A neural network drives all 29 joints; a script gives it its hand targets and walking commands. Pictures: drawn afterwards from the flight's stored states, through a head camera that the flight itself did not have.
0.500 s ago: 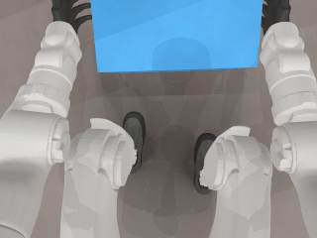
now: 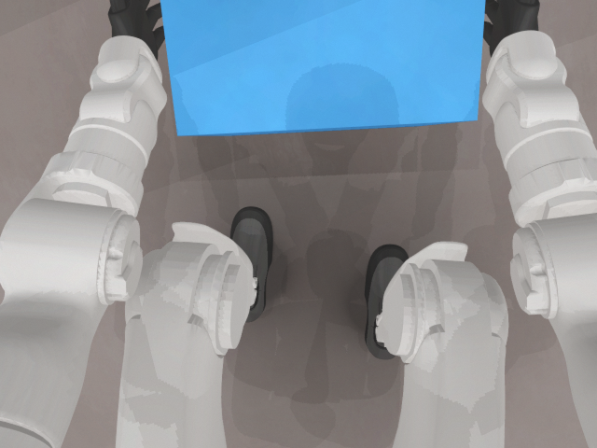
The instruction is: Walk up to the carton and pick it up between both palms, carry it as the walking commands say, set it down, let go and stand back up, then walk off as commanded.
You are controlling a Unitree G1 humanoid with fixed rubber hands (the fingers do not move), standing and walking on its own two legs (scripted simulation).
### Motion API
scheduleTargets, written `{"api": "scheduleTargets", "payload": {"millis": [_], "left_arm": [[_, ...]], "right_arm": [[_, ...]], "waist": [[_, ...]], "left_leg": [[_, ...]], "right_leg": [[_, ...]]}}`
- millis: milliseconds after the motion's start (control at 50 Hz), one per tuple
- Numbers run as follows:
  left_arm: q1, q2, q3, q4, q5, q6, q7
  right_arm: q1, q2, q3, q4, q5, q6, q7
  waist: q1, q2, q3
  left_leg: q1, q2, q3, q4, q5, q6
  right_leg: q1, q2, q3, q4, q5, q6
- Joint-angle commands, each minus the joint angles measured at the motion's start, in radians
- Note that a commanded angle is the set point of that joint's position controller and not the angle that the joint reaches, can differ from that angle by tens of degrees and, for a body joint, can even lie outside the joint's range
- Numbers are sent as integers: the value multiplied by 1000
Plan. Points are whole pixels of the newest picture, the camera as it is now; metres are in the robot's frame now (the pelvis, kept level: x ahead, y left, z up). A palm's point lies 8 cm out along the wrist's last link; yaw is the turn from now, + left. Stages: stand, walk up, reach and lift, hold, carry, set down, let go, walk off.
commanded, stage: reach and lift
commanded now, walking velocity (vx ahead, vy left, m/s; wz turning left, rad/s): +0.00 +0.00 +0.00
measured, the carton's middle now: (320, 59) +0.50 +0.04 -0.26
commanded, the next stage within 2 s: none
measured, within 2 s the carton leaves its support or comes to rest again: leaves its support in 0.44 s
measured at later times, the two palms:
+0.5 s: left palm (130, 43) +0.49 +0.23 -0.17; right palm (516, 28) +0.53 -0.16 -0.17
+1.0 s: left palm (92, 16) +0.49 +0.23 -0.10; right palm out of the picture +0.54 -0.16 -0.10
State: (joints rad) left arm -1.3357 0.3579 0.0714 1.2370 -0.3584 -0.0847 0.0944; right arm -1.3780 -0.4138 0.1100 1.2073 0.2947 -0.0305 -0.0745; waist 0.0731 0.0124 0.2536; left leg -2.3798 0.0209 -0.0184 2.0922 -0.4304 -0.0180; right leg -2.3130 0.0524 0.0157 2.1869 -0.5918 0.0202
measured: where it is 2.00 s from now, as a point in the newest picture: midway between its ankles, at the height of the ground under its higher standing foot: (316, 301)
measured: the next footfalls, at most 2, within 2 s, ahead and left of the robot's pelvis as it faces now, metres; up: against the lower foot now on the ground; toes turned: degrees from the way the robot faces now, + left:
none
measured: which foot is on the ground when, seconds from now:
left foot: down 0.00-1.00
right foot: down 0.00-1.00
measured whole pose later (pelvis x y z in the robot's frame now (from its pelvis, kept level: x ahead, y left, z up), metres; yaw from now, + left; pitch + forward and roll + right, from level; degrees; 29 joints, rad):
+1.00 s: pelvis +0.00 +0.00 +0.02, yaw +0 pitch +43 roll +1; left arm -1.15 0.29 0.24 0.93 -0.20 0.16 0.11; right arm -1.30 -0.37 -0.05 1.08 0.15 0.17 -0.04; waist 0.07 -0.01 0.06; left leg -2.33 -0.02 -0.03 2.01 -0.43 -0.04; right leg -2.28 0.08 0.04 2.10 -0.57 0.04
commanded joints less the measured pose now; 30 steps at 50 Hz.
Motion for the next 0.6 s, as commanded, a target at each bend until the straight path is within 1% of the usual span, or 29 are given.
{"api": "scheduleTargets", "payload": {"millis": [0,100,200,320,440,500,580], "left_arm": [[-359,-537,-144,-131,24,25,-105],[-424,-635,-151,-172,32,50,-139],[-452,-698,-152,-204,32,65,-152],[-482,-748,-175,-290,11,74,-154],[-527,-753,-205,-429,-15,85,-145],[-542,-734,-211,-480,-15,99,-141],[-563,-731,-211,-514,0,119,-141]], "right_arm": [[-414,554,124,-167,-15,5,113],[-474,642,111,-175,-25,15,153],[-510,704,108,-209,-23,21,170],[-546,765,130,-305,-2,26,171],[-579,792,156,-422,24,39,157],[-576,793,155,-435,25,55,152],[-572,804,141,-415,15,78,157]], "waist": [[17,-80,-1001],[4,-67,-1004],[2,-79,-1048],[13,-96,-1185],[25,-109,-1362],[30,-104,-1398],[32,-77,-1386]], "left_leg": [[611,-60,37,-79,227,2],[633,-74,43,-68,224,9],[661,-82,52,-57,245,13],[719,-88,73,-48,302,14],[793,-89,92,-55,344,14],[813,-85,100,-70,317,11],[817,-81,108,-101,249,6]], "right_leg": [[367,26,-5,-218,227,-11],[338,33,-25,-201,212,-22],[355,38,-40,-187,230,-23],[441,46,-53,-178,288,-16],[558,55,-61,-187,337,-8],[582,56,-63,-202,312,-6],[564,56,-65,-226,242,-10]]}}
